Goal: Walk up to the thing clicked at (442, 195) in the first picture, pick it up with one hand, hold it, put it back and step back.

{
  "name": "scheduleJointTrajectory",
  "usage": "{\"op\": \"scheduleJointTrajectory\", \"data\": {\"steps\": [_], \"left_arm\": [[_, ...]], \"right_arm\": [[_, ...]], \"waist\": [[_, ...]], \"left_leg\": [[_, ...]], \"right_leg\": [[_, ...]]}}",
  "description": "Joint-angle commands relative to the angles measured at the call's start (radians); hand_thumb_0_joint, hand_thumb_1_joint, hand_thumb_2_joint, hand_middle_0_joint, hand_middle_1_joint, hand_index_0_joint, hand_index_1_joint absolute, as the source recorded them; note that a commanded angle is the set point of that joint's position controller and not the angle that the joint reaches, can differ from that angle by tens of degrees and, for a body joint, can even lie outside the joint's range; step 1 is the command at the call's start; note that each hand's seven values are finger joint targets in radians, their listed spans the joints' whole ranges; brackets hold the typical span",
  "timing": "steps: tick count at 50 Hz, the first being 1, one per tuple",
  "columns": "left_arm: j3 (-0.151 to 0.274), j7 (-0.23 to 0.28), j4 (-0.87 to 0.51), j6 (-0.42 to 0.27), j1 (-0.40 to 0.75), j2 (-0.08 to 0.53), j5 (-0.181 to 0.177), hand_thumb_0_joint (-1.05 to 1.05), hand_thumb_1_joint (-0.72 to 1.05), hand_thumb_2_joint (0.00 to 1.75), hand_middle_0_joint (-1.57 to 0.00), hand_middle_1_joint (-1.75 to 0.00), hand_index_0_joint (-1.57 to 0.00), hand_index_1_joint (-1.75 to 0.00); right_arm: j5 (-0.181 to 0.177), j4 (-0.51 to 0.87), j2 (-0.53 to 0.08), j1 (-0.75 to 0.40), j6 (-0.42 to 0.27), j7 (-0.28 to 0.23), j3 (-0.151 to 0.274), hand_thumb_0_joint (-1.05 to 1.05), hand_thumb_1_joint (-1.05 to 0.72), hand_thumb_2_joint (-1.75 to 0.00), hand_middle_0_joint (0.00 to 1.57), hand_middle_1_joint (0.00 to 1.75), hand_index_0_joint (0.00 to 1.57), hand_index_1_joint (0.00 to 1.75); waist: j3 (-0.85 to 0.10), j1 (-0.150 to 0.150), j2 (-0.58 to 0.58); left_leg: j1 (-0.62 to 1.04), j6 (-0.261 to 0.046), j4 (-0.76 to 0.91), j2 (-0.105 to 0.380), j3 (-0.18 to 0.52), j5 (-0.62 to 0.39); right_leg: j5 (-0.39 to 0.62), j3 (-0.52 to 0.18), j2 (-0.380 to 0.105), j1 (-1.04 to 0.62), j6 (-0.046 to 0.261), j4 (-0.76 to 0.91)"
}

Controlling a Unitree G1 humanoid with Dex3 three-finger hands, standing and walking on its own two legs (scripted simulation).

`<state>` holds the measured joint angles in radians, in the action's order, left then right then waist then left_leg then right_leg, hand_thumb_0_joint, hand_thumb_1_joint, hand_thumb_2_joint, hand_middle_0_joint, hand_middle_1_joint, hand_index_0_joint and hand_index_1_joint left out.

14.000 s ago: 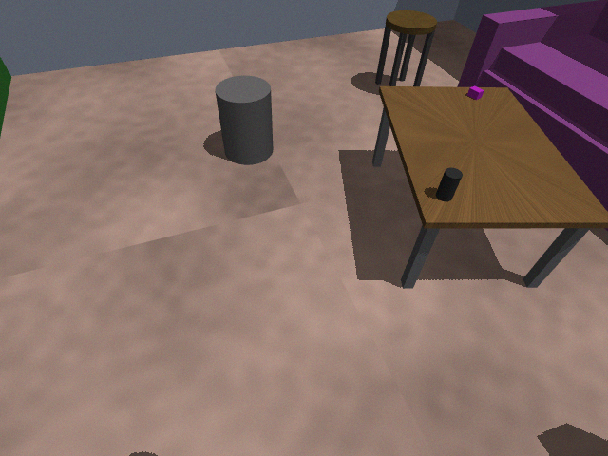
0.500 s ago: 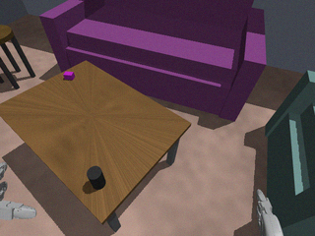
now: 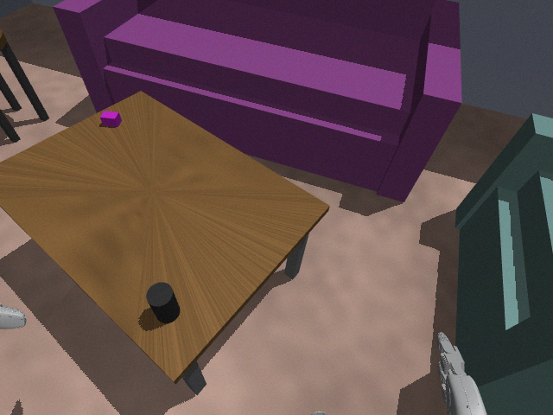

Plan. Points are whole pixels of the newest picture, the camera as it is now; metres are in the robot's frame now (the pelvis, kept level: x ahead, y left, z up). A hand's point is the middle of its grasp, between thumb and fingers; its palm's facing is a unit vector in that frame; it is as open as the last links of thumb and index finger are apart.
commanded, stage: go down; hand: left
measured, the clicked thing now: (164, 303) +0.39 +0.21 -0.26
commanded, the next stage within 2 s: approach in 0.74 s
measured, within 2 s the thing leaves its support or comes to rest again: neither
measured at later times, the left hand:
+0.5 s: hand out of the picture +0.33 +0.38 +0.05, palm faces +0.21 -0.97 -0.13, open 17.3 cm
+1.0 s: hand out of the picture +0.34 +0.39 +0.06, palm faces +0.22 -0.97 -0.08, open 17.4 cm
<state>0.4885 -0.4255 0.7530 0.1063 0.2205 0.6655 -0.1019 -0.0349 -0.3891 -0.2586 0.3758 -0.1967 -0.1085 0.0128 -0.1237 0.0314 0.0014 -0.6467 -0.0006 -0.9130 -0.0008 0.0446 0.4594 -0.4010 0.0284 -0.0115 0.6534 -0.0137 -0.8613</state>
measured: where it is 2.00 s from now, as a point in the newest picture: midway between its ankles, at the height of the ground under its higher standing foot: outside the picture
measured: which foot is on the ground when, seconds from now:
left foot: down 0.00-1.00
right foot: down 0.00-1.00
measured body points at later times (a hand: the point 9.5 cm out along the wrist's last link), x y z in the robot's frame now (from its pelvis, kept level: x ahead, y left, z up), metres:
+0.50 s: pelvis +0.00 +0.00 +0.00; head +0.06 +0.02 +0.45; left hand +0.31 +0.43 +0.06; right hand +0.15 -0.26 -0.05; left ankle -0.01 +0.12 -0.69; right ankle +0.01 -0.13 -0.69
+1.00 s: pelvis +0.00 +0.00 +0.00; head +0.07 +0.03 +0.44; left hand +0.33 +0.44 +0.06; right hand +0.16 -0.26 -0.05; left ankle -0.01 +0.12 -0.69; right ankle +0.01 -0.13 -0.69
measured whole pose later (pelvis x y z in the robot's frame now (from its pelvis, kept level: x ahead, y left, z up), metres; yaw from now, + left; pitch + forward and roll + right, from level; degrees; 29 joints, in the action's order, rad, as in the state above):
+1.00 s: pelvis +0.00 +0.00 +0.00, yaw +0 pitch +16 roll -2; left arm 0.63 -0.57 1.11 -0.15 0.42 0.83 -0.16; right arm -0.01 -0.41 -0.27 0.32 -0.20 -0.10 -0.03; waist -0.14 0.08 0.01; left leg -0.75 0.00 -0.94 0.01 0.05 0.47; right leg -0.40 0.04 0.00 0.75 -0.01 -0.87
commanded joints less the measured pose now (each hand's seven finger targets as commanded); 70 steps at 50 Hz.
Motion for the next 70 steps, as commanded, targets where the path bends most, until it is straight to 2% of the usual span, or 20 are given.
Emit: {"op": "scheduleJointTrajectory", "data": {"steps": [1, 4, 10, 12, 14, 17, 26, 29, 33, 38, 40, 45, 47, 50, 53, 58, 62, 64, 68, 70], "left_arm": [[0.106, -0.013, -0.095, -0.104, 0.268, 0.397, -0.022, 0.00, -0.48, 0.10, -0.04, -0.04, -0.03, -0.05], [0.112, -0.028, -0.047, -0.132, 0.296, 0.413, -0.026, 0.00, -0.49, 0.11, -0.04, -0.04, -0.03, -0.05], [0.140, -0.051, 0.019, -0.182, 0.359, 0.474, -0.026, 0.00, -0.49, 0.10, -0.04, -0.03, -0.03, -0.05], [0.131, -0.060, 0.039, -0.194, 0.372, 0.465, -0.023, 0.00, -0.48, 0.10, -0.04, -0.03, -0.03, -0.05], [0.149, -0.065, 0.050, -0.210, 0.386, 0.496, -0.025, 0.00, -0.49, 0.10, -0.04, -0.03, -0.03, -0.04], [0.141, -0.075, 0.077, -0.221, 0.404, 0.497, -0.024, 0.00, -0.50, 0.10, -0.04, -0.03, -0.03, -0.05], [0.165, -0.096, 0.100, -0.248, 0.437, 0.537, -0.032, 0.00, -0.51, 0.09, -0.04, -0.02, -0.03, -0.04], [0.172, -0.097, 0.107, -0.251, 0.446, 0.560, -0.032, 0.00, -0.51, 0.09, -0.04, -0.03, -0.03, -0.04], [0.175, -0.101, 0.116, -0.257, 0.443, 0.554, -0.037, 0.00, -0.50, 0.09, -0.03, -0.02, -0.02, -0.04], [0.188, -0.115, 0.114, -0.259, 0.465, 0.578, -0.042, 0.00, -0.52, 0.09, -0.04, -0.02, -0.02, -0.04], [0.182, -0.120, 0.117, -0.262, 0.451, 0.562, -0.046, 0.00, -0.50, 0.09, -0.03, -0.02, -0.02, -0.04], [0.190, -0.130, 0.189, -0.277, 0.412, 0.526, -0.065, 0.00, -0.47, 0.02, -0.05, -0.01, -0.03, -0.03], [0.177, -0.142, 0.205, -0.306, 0.411, 0.481, -0.083, 0.00, -0.49, 0.02, -0.05, -0.01, -0.03, -0.02], [0.181, -0.160, 0.214, -0.373, 0.425, 0.427, -0.117, 0.00, -0.52, 0.01, -0.05, -0.02, -0.04, -0.03], [0.185, -0.167, 0.244, -0.454, 0.418, 0.366, -0.156, 0.00, -0.52, 0.02, -0.05, -0.02, -0.04, -0.03], [0.253, -0.153, 0.179, -0.597, 0.440, 0.385, -0.191, 0.00, -0.49, 0.04, -0.04, -0.04, -0.03, -0.05], [0.255, -0.144, 0.145, -0.678, 0.438, 0.330, -0.195, 0.00, -0.54, 0.04, -0.05, -0.06, -0.05, -0.06], [0.279, -0.126, 0.188, -0.709, 0.429, 0.366, -0.191, 0.00, -0.53, 0.04, -0.05, -0.05, -0.04, -0.06], [0.297, -0.102, 0.129, -0.772, 0.441, 0.372, -0.169, 0.00, -0.56, 0.04, -0.06, -0.06, -0.04, -0.08], [0.261, -0.092, 0.161, -0.782, 0.429, 0.311, -0.157, 0.00, -0.57, 0.05, -0.05, -0.07, -0.04, -0.08]], "right_arm": [[-0.001, 0.156, -0.155, -0.023, -0.062, -0.012, 0.072, 0.00, 0.55, -0.05, 0.05, 0.05, 0.05, 0.05], [0.002, 0.135, -0.128, -0.032, -0.061, -0.010, 0.034, 0.00, 0.55, -0.05, 0.05, 0.05, 0.05, 0.05], [0.005, 0.126, -0.165, -0.030, -0.059, -0.013, 0.068, 0.00, 0.55, -0.05, 0.05, 0.05, 0.05, 0.05], [0.007, 0.126, -0.129, -0.048, -0.057, -0.009, 0.027, 0.00, 0.55, -0.05, 0.05, 0.05, 0.05, 0.05], [0.010, 0.118, -0.161, -0.043, -0.055, -0.013, 0.058, 0.00, 0.55, -0.05, 0.05, 0.05, 0.05, 0.05], [0.009, 0.141, -0.173, -0.073, -0.055, -0.015, 0.062, 0.00, 0.55, -0.05, 0.05, 0.05, 0.05, 0.05], [0.013, 0.104, -0.144, -0.047, -0.049, -0.014, 0.026, 0.00, 0.55, -0.05, 0.05, 0.05, 0.05, 0.05], [0.013, 0.125, -0.178, -0.078, -0.050, -0.017, 0.057, 0.00, 0.55, -0.05, 0.05, 0.05, 0.05, 0.05], [0.011, 0.127, -0.165, -0.073, -0.049, -0.015, 0.043, 0.00, 0.55, -0.05, 0.05, 0.05, 0.05, 0.05], [0.012, 0.117, -0.141, -0.038, -0.047, -0.009, 0.010, 0.00, 0.54, -0.06, 0.05, 0.05, 0.05, 0.05], [0.012, 0.122, -0.171, -0.057, -0.051, -0.014, 0.047, 0.00, 0.55, -0.05, 0.05, 0.05, 0.05, 0.05], [0.015, 0.115, -0.162, -0.050, -0.054, -0.007, 0.034, 0.00, 0.56, -0.05, 0.05, 0.05, 0.05, 0.05], [0.015, 0.117, -0.178, -0.067, -0.060, -0.004, 0.054, 0.00, 0.57, -0.05, 0.05, 0.05, 0.05, 0.05], [0.017, 0.127, -0.151, -0.076, -0.065, 0.009, 0.027, 0.00, 0.58, -0.04, 0.05, 0.05, 0.05, 0.05], [0.024, 0.147, -0.188, -0.070, -0.071, 0.026, 0.062, 0.00, 0.57, -0.04, 0.05, 0.05, 0.05, 0.05], [0.039, 0.248, -0.243, -0.030, -0.080, 0.045, 0.135, 0.00, 0.57, -0.05, 0.05, 0.05, 0.05, 0.05], [0.053, 0.317, -0.212, 0.011, -0.076, 0.063, 0.114, 0.00, 0.55, -0.05, 0.05, 0.05, 0.05, 0.05], [0.059, 0.311, -0.241, 0.006, -0.068, 0.065, 0.142, 0.00, 0.53, -0.05, 0.05, 0.05, 0.05, 0.05], [0.076, 0.403, -0.236, 0.006, -0.069, 0.084, 0.141, 0.00, 0.51, -0.06, 0.05, 0.05, 0.05, 0.05], [0.082, 0.440, -0.252, 0.018, -0.069, 0.089, 0.166, 0.00, 0.51, -0.06, 0.05, 0.05, 0.05, 0.05]], "waist": [[-0.250, -0.010, -0.136], [-0.232, -0.021, -0.143], [-0.260, -0.004, -0.149], [-0.254, -0.008, -0.134], [-0.282, -0.001, -0.137], [-0.264, 0.014, -0.136], [-0.294, 0.013, -0.168], [-0.290, 0.017, -0.167], [-0.283, 0.014, -0.172], [-0.308, 0.012, -0.192], [-0.305, 0.018, -0.194], [-0.267, 0.025, -0.149], [-0.247, 0.043, -0.118], [-0.272, 0.057, -0.110], [-0.273, 0.084, -0.083], [-0.394, 0.100, -0.116], [-0.436, 0.111, -0.163], [-0.405, 0.115, -0.183], [-0.495, 0.108, -0.295], [-0.520, 0.137, -0.306]], "left_leg": [[0.158, -0.002, 0.155, 0.001, -0.003, -0.341], [0.143, -0.003, 0.152, 0.000, -0.004, -0.353], [0.158, -0.004, 0.145, 0.000, -0.004, -0.375], [0.144, -0.008, 0.141, -0.005, -0.009, -0.350], [0.148, -0.009, 0.136, -0.007, -0.009, -0.372], [0.143, -0.009, 0.152, -0.006, -0.008, -0.296], [0.158, -0.011, 0.126, -0.007, -0.011, -0.370], [0.154, -0.007, 0.130, -0.002, -0.006, -0.361], [0.141, -0.006, 0.138, -0.004, -0.007, -0.320], [0.169, -0.001, 0.125, 0.008, 0.004, -0.415], [0.172, -0.001, 0.126, 0.006, 0.001, -0.410], [0.123, -0.003, 0.109, 0.008, 0.005, -0.409], [0.085, -0.009, 0.093, 0.007, 0.004, -0.357], [0.051, -0.011, 0.037, 0.008, 0.005, -0.366], [0.001, -0.007, -0.021, 0.014, 0.014, -0.361], [-0.051, 0.000, -0.135, 0.006, 0.013, -0.339], [-0.084, 0.010, -0.209, 0.007, 0.019, -0.381], [-0.168, 0.010, -0.250, 0.001, 0.022, -0.347], [-0.189, 0.027, -0.309, 0.008, 0.040, -0.311], [-0.196, 0.031, -0.338, 0.012, 0.041, -0.303]], "right_leg": [[0.226, 0.010, 0.014, -0.126, 0.035, 0.093], [0.229, 0.010, 0.014, -0.117, 0.036, 0.094], [0.248, 0.006, 0.013, -0.110, 0.036, 0.095], [0.235, 0.003, 0.009, -0.103, 0.034, 0.101], [0.260, 0.000, 0.008, -0.116, 0.034, 0.097], [0.204, 0.002, 0.011, -0.095, 0.034, 0.108], [0.259, 0.000, 0.008, -0.092, 0.034, 0.105], [0.243, 0.004, 0.012, -0.084, 0.037, 0.103], [0.215, 0.003, 0.014, -0.081, 0.038, 0.107], [0.257, 0.012, 0.020, -0.071, 0.041, 0.096], [0.257, 0.010, 0.019, -0.070, 0.041, 0.095], [0.255, 0.016, 0.024, -0.048, 0.040, 0.081], [0.224, 0.014, 0.025, -0.010, 0.038, 0.064], [0.236, 0.016, 0.023, 0.038, 0.036, 0.019], [0.219, 0.021, 0.026, 0.123, 0.038, -0.038], [0.212, 0.012, 0.024, 0.199, 0.042, -0.130], [0.226, 0.018, 0.026, 0.277, 0.048, -0.210], [0.200, 0.015, 0.025, 0.335, 0.050, -0.253], [0.132, 0.030, 0.028, 0.450, 0.063, -0.356], [0.122, 0.036, 0.032, 0.497, 0.066, -0.388]]}}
